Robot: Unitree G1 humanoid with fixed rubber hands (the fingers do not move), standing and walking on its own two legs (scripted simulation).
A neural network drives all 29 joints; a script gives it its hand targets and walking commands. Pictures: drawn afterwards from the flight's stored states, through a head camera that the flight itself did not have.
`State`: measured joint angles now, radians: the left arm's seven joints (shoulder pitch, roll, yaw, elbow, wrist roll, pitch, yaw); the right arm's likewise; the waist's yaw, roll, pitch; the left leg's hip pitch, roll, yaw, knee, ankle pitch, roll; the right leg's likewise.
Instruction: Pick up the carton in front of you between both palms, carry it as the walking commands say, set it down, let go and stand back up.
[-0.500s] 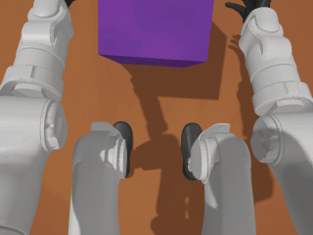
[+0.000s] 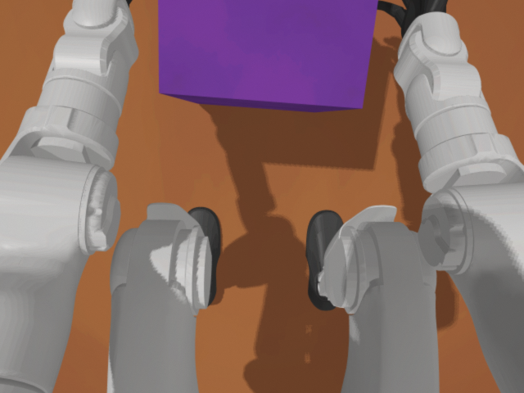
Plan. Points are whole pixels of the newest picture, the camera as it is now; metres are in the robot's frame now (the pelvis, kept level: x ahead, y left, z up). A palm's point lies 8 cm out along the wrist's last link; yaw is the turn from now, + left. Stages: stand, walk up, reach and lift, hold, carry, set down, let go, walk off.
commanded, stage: reach and lift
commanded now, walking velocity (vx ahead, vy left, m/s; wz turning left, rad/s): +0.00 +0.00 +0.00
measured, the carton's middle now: (264, 27) +0.53 +0.02 -0.24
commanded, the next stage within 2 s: none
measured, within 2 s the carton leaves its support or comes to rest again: leaves its support in 0.46 s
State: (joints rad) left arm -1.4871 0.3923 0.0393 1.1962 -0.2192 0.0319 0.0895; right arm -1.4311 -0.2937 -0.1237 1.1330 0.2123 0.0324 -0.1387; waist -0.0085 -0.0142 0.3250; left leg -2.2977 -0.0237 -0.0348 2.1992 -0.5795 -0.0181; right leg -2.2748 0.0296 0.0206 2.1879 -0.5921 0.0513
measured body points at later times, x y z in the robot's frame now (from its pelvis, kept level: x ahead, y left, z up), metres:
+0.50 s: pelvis -0.01 +0.00 -0.01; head +0.36 +0.02 +0.25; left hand +0.56 +0.17 -0.18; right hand +0.56 -0.14 -0.17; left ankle +0.11 +0.12 -0.33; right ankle +0.11 -0.13 -0.33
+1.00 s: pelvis -0.02 -0.01 +0.10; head +0.25 +0.01 +0.46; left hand +0.51 +0.17 +0.03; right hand +0.51 -0.14 +0.03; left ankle +0.10 +0.12 -0.33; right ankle +0.11 -0.13 -0.33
